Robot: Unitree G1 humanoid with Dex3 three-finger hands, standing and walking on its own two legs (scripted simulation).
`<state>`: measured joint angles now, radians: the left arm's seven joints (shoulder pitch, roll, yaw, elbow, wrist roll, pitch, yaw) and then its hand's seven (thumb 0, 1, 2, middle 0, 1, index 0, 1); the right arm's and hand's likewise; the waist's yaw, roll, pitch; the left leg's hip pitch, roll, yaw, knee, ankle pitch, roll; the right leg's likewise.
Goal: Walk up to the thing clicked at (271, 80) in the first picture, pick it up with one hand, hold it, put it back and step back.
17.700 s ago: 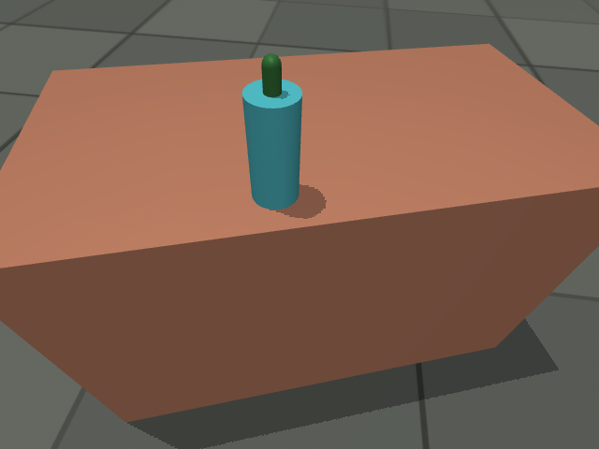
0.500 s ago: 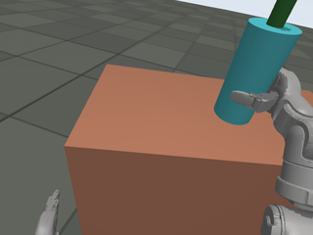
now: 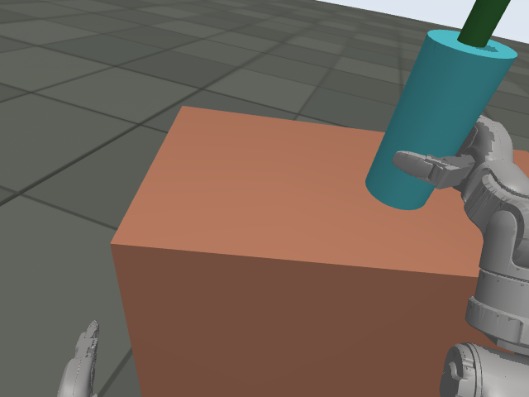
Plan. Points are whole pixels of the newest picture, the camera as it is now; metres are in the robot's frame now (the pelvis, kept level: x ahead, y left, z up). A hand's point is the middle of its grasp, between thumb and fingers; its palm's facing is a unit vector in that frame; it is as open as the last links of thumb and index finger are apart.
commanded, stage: hold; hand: right
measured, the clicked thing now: (437, 108) +0.34 -0.15 +0.36
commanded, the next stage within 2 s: crouch in 0.26 s
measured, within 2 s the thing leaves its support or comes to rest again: neither
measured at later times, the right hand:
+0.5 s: hand (425, 146) +0.35 -0.17 +0.31, palm faces +0.19 +0.98 +0.02, open 11.7 cm
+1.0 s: hand (402, 166) +0.41 -0.19 +0.24, palm faces +0.23 +0.97 +0.00, open 11.7 cm
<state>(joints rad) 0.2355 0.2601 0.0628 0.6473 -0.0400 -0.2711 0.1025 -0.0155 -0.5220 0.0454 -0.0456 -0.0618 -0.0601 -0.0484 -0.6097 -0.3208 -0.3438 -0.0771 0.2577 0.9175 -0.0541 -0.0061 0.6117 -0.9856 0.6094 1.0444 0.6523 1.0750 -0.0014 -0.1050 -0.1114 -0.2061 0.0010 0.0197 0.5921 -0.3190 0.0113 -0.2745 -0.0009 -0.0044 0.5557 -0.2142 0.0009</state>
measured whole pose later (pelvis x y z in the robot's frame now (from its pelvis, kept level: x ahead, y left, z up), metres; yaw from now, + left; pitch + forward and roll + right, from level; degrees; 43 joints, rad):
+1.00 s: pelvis +0.00 +0.00 +0.00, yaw +1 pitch -2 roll +0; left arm 0.24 0.24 0.05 0.67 -0.02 -0.31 0.14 -0.01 -0.50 0.04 -0.05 -0.06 -0.07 -0.04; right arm -0.68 -0.35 -0.33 0.39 0.16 0.52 -0.05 0.00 0.61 -0.98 0.61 1.04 0.66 1.07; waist 0.04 -0.06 -0.07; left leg -0.25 -0.01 0.01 0.59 -0.31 0.01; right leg -0.32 -0.02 -0.02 0.57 -0.22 0.00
